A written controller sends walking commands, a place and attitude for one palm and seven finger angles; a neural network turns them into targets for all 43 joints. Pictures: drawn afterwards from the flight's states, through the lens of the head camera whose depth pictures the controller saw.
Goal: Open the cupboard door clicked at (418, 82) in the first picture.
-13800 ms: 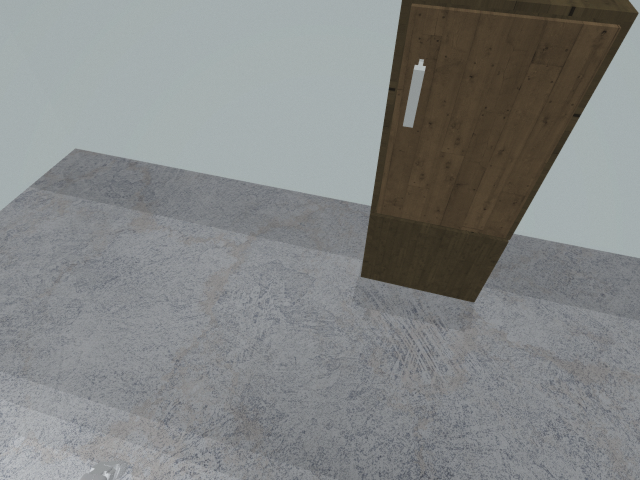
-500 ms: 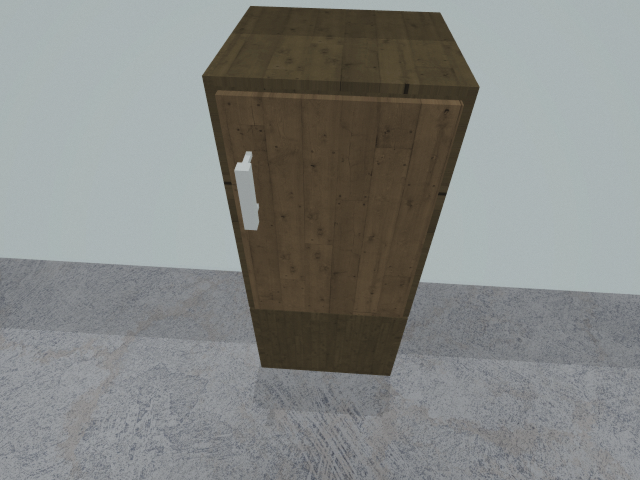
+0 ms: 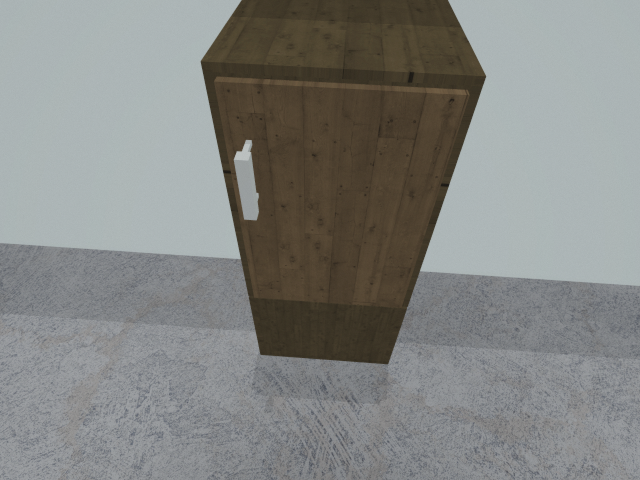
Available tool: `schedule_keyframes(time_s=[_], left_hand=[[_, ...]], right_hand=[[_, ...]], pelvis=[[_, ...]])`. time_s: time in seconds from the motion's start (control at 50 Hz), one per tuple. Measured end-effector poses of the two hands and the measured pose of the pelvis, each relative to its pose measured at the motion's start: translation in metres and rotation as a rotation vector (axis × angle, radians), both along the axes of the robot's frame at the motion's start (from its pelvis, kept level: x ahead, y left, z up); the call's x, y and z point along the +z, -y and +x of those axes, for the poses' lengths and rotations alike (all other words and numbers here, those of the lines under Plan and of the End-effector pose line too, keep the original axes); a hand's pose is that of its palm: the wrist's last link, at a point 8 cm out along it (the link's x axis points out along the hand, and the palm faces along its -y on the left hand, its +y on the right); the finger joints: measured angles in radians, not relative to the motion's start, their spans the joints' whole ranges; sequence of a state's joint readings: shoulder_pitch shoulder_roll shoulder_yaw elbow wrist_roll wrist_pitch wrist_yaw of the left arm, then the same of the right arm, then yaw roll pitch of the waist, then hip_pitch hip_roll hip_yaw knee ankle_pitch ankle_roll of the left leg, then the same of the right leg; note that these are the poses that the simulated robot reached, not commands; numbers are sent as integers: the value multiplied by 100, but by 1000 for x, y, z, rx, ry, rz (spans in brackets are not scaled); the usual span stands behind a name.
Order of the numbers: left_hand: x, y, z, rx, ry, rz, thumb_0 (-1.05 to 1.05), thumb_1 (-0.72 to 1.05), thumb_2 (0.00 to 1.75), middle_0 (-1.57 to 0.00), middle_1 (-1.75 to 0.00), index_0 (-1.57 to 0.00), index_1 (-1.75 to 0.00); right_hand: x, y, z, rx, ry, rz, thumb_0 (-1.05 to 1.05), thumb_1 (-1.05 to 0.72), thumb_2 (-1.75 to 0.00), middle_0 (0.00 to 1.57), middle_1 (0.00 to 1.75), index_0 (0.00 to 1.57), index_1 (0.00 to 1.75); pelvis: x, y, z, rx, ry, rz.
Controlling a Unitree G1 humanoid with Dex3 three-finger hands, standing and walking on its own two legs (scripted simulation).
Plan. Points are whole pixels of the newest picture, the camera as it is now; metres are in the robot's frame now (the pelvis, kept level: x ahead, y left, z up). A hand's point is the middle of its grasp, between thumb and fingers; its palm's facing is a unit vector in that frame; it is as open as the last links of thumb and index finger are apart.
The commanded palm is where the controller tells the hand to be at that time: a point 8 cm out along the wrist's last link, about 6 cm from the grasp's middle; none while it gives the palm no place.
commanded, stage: look again from close up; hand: left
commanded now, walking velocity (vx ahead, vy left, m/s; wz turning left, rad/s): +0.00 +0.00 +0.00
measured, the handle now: (249, 180) +0.59 +0.17 +0.03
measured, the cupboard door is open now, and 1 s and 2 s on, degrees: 0 0 0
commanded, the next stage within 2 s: raise the hand with hooked fingers in 0.24 s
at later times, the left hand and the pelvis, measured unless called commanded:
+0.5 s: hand (178, 440) +0.18 +0.19 -0.05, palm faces +0.27 -0.96 -0.10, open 7.5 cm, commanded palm +0.12 +0.24 -0.06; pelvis +0.01 +0.00 -0.01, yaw +2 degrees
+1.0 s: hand (170, 418) +0.20 +0.20 -0.04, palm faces -0.01 -1.00 -0.07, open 10.0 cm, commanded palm +0.17 +0.27 -0.02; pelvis +0.01 -0.03 -0.09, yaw +3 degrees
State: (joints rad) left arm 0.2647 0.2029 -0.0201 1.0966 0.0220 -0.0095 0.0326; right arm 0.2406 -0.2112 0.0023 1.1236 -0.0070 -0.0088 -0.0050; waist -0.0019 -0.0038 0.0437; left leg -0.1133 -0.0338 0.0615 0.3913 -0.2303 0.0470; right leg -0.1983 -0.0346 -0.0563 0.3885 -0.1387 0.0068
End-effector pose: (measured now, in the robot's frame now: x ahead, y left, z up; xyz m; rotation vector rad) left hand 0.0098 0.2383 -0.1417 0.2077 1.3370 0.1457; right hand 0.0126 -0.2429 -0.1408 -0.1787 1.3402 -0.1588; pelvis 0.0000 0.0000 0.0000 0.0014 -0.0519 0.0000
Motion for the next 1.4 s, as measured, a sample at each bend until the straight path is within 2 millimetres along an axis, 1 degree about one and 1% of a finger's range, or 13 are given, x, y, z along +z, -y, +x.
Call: schedule_keyframes(time_s=[0.36, 0.38, 0.5, 0.54, 0.58, 0.62, 0.68, 0.76, 0.82, 0.92, 1.04, 1.22, 1.4], left_hand=[[-2, 9, 13, -3, 14, -9, 0, 90, 90, -20, -30, -20, -30], [3, 7, 23, 57, 69, -21, 0, 90, 90, -20, -30, -20, -30], [103, 1, 139, 124, 865, -20, 1, 86, 88, -20, -32, -20, -33], [125, 0, 166, 76, 1081, -50, 1, 83, 86, -20, -34, -20, -35], [135, 1, 179, -3, 1255, -90, 1, 80, 85, -20, -36, -21, -37], [132, 3, 181, -117, 1359, -126, 0, 76, 83, -20, -39, -21, -39], [109, 4, 170, -213, 1343, -192, 0, 70, 81, -21, -43, -21, -43], [78, -7, 143, -106, 1228, -220, 1, 61, 77, -22, -49, -22, -49], [78, -14, 132, -51, 1221, -160, 1, 54, 74, -22, -53, -23, -53], [101, -17, 146, -126, 1302, -119, 1, 42, 69, -23, -60, -23, -61], [113, -24, 179, -203, 1252, -179, 1, 28, 63, -24, -69, -24, -70], [132, -44, 193, -170, 1266, -150, 0, 7, 54, -26, -83, -26, -83], [137, -57, 204, -182, 1285, -162, 0, -14, 45, -27, -96, -27, -97]], right_hand=[[-2, -8, 8, -15, 8, 14, 1, -91, -90, 20, 30, 20, 30], [-1, -8, 11, -18, 42, 10, 1, -91, -90, 20, 30, 20, 30], [19, -2, 73, 42, 454, -24, 2, -91, -90, 21, 30, 20, 30], [26, 3, 100, 77, 569, -24, 2, -91, -90, 21, 30, 20, 30], [33, 9, 127, 117, 673, -31, 2, -91, -90, 21, 30, 20, 30], [38, 16, 153, 159, 765, -44, 2, -91, -90, 21, 30, 20, 30], [41, 25, 187, 209, 862, -72, 2, -91, -90, 21, 30, 20, 30], [40, 28, 220, 253, 912, -105, 2, -91, -90, 20, 30, 20, 30], [31, 21, 231, 281, 890, -104, 2, -91, -90, 20, 30, 20, 30], [4, 1, 223, 293, 792, -48, 2, -91, -90, 20, 30, 20, 30], [-15, -16, 189, 215, 688, 27, 2, -90, -90, 21, 30, 20, 30], [-5, -3, 150, 168, 629, -18, 2, -90, -90, 21, 30, 20, 30], [19, 10, 154, 189, 659, -104, 2, -90, -90, 21, 30, 20, 30]], pelvis=[[-1, 0, 9, -10, -8, -3], [-2, 0, 8, -8, -6, -2], [-13, 3, 6, 32, -54, 9], [-21, 7, 3, 33, -101, 10], [-34, 11, 1, 22, -150, 14], [-49, 15, 0, 14, -191, 13], [-71, 20, 0, 11, -237, 13], [-88, 24, 5, 23, -268, -5], [-93, 26, 7, 37, -276, -29], [-95, 27, 6, 57, -286, -59], [-87, 24, 6, 51, -290, -59], [-72, 13, 9, 38, -279, -46], [-65, 4, 9, 38, -250, -51]])
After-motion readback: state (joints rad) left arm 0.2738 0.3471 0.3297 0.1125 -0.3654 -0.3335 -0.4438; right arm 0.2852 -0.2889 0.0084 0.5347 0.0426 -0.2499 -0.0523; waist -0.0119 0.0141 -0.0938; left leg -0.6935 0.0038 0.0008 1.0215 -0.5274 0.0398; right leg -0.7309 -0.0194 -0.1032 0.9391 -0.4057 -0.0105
